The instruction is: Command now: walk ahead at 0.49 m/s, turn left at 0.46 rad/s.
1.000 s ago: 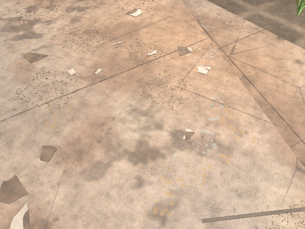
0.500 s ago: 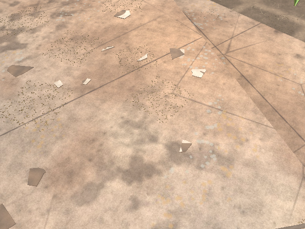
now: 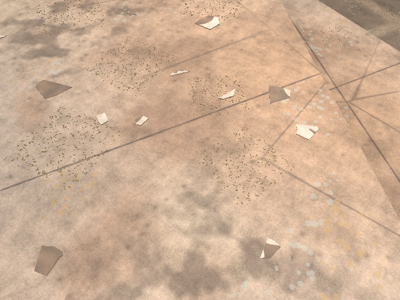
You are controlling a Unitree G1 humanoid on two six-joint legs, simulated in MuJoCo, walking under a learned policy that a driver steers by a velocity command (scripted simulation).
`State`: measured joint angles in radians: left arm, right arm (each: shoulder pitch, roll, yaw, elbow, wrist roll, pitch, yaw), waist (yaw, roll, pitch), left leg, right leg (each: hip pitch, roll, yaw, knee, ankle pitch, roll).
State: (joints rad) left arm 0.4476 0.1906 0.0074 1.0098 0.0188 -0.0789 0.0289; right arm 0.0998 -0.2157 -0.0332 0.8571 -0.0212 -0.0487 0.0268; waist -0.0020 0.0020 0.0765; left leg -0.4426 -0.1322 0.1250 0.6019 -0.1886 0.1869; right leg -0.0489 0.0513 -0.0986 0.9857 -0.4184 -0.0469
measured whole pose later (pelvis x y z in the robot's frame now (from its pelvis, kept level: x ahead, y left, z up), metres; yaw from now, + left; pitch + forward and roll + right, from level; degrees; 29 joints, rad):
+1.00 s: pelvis +0.49 +0.05 +0.02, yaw +35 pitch +1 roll -2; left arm 0.39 0.24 0.03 0.87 0.01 -0.06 0.02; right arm 0.03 -0.23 -0.02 0.70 -0.05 -0.02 0.07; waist 0.07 0.02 0.08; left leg -0.49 -0.01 0.06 0.57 -0.09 0.10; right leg -0.04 -0.03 -0.24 0.46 -0.41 0.00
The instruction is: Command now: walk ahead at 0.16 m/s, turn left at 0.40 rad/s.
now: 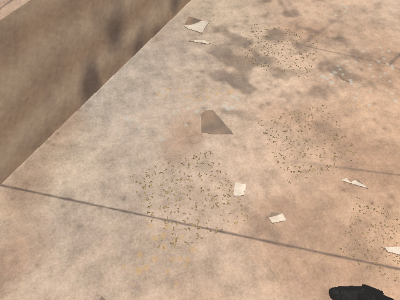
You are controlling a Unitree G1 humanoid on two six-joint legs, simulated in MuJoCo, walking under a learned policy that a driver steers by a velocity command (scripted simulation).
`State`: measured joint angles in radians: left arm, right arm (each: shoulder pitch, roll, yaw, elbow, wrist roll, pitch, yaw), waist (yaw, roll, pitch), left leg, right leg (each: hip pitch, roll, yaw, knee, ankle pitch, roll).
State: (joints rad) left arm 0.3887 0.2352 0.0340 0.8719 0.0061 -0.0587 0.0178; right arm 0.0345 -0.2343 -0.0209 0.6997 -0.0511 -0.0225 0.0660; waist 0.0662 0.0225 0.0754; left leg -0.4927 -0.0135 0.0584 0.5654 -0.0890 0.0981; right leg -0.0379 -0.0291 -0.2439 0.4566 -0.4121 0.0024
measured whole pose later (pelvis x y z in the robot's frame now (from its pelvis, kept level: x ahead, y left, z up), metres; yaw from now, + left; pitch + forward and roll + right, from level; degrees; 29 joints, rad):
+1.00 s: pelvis +0.11 +0.00 +0.01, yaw +3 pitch +0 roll +0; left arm 0.43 0.20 0.04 1.06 0.02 -0.03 0.02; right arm 0.28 -0.19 -0.04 1.02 -0.03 -0.04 0.01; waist 0.02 -0.03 -0.02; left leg -0.34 -0.02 0.05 0.66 -0.35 0.08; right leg -0.04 0.02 -0.01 0.36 -0.32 -0.04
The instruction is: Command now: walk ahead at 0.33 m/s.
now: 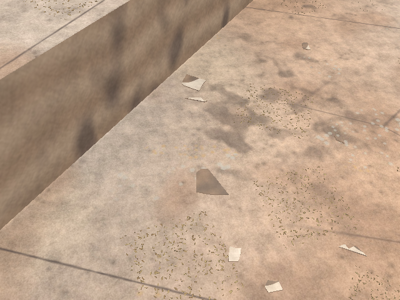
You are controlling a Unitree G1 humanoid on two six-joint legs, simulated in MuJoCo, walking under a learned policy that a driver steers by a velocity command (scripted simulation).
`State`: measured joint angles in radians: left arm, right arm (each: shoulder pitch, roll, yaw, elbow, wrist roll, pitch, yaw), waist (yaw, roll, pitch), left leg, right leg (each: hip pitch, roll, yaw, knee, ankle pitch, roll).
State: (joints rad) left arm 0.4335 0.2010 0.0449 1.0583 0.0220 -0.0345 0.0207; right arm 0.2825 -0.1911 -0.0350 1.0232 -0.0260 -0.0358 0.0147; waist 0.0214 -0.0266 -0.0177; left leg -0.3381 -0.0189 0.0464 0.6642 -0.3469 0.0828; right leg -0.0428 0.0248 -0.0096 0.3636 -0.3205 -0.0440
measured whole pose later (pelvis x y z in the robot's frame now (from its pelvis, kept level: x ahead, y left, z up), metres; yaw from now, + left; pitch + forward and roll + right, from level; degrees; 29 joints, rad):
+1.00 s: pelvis +0.49 -0.05 +0.00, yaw -29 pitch +2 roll +0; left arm 0.44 0.24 0.07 0.93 0.01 -0.05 0.01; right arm 0.01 -0.24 -0.03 0.78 -0.04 -0.03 0.03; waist 0.10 0.04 0.04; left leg -0.67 0.08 -0.03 0.73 -0.04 -0.04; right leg 0.00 0.15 0.15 0.28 -0.29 -0.13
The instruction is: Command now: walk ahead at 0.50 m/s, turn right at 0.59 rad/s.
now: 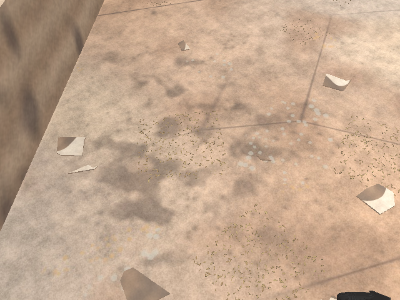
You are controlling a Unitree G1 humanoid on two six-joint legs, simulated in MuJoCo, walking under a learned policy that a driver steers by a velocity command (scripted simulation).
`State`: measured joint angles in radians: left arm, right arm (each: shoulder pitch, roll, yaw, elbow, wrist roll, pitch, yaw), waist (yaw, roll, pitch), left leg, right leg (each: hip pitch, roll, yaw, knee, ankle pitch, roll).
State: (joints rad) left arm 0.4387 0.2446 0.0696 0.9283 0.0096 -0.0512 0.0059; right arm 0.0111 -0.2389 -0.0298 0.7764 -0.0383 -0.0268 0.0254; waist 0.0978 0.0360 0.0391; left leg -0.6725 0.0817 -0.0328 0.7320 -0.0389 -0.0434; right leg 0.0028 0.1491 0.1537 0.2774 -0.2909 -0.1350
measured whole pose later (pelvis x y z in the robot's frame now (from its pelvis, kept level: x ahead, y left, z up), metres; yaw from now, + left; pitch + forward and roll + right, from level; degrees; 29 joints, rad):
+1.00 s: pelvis +0.26 +0.01 -0.01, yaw -17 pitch -1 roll -1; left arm 0.15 0.22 0.03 0.77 0.02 0.03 0.03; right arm 0.27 -0.24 -0.04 0.81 -0.01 0.06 0.01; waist -0.02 0.00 0.04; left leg -0.26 0.01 0.05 0.69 -0.42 0.03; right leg -0.31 0.01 -0.14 0.50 -0.19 -0.07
